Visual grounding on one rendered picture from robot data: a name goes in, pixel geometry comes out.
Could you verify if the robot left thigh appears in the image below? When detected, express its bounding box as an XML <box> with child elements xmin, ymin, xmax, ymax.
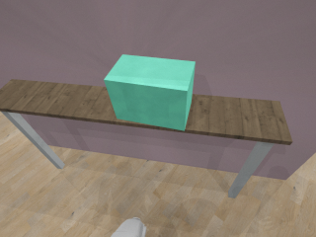
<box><xmin>111</xmin><ymin>218</ymin><xmax>147</xmax><ymax>237</ymax></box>

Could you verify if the table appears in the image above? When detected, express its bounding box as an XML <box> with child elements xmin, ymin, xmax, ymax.
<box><xmin>0</xmin><ymin>79</ymin><xmax>293</xmax><ymax>198</ymax></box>

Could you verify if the carton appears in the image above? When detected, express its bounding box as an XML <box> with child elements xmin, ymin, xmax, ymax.
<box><xmin>104</xmin><ymin>54</ymin><xmax>196</xmax><ymax>131</ymax></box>

